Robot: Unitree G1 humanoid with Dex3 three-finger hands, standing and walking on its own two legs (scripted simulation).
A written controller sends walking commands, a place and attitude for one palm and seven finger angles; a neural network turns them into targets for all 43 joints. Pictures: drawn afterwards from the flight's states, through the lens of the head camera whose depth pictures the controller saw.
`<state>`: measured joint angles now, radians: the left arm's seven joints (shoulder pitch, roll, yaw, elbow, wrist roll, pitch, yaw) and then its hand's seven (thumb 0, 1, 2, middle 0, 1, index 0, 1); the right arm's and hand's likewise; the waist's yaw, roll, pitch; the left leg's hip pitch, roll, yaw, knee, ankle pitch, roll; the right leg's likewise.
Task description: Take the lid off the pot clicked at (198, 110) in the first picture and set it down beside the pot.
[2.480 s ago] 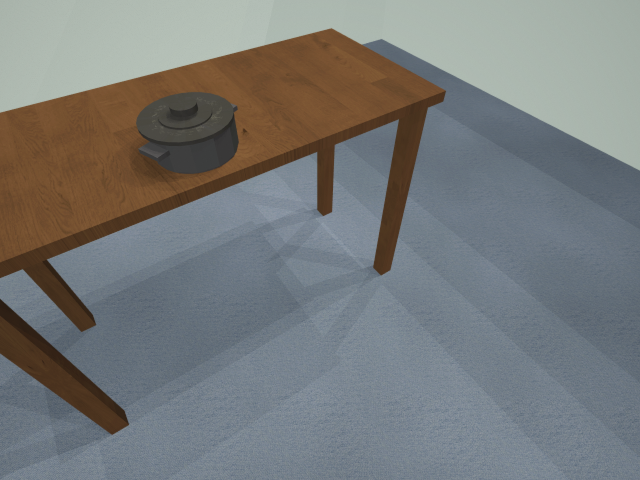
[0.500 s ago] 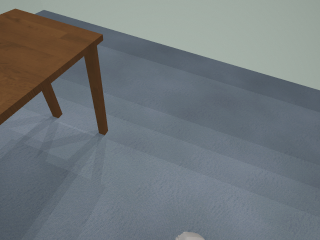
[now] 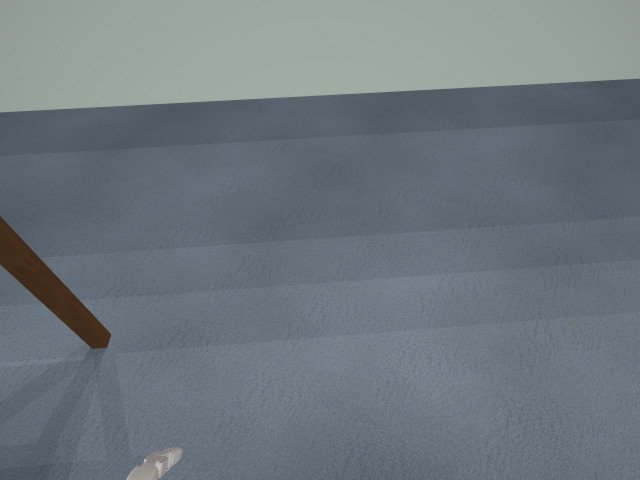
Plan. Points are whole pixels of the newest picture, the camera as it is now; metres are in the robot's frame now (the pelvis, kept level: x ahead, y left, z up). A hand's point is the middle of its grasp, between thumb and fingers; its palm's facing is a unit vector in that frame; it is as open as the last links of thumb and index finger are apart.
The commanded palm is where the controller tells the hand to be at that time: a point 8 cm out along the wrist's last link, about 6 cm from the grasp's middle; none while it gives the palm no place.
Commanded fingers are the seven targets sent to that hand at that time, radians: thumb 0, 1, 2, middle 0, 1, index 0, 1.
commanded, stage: walk to a spot facing it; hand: left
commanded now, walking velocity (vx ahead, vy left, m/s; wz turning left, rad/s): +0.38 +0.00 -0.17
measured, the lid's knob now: out of the picture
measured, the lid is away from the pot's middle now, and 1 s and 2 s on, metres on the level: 0.00 0.00 0.00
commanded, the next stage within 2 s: turn to face it in 0.36 s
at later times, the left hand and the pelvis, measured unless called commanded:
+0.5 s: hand (175, 459) +0.19 +0.23 -0.18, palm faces -0.05 -0.99 -0.14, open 7.3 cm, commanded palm none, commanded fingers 0.00 0.90 0.90 -0.20 -0.30 -0.20 -0.30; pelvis +0.22 +0.05 +0.00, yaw -9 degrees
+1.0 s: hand (223, 299) +0.44 +0.19 -0.14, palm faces +0.10 -0.97 -0.23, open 7.3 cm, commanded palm none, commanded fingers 0.00 0.90 0.90 -0.20 -0.30 -0.20 -0.30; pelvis +0.32 +0.01 +0.01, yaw +7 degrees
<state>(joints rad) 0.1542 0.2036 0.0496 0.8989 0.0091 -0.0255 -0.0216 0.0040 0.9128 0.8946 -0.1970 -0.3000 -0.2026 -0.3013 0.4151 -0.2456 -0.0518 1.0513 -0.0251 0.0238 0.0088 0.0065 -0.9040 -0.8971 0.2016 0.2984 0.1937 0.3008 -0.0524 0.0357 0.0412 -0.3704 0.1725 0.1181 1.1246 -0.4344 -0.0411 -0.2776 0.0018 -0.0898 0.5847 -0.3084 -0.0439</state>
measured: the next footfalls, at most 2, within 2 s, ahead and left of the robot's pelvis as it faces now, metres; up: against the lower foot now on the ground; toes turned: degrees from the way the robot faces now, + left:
left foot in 0.36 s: +0.33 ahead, +0.12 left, +0.00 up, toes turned +3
right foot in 0.86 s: +0.37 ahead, -0.09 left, +0.00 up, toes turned -4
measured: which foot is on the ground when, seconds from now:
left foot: up 0.00-0.34, down 0.36-0.88, up 0.90-1.00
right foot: down 0.00-0.36, up 0.38-0.84, down 0.86-1.00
